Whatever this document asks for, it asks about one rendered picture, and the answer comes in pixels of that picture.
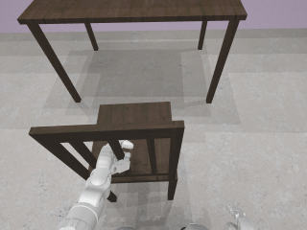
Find table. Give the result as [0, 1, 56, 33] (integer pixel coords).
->
[17, 0, 248, 104]

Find left robot hand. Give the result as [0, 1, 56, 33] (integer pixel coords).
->
[96, 140, 133, 174]

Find chair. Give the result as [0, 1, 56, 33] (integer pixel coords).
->
[28, 102, 185, 202]

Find left robot forearm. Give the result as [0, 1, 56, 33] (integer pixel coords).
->
[55, 167, 112, 230]

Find right robot hand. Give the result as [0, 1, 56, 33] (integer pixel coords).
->
[222, 204, 255, 230]

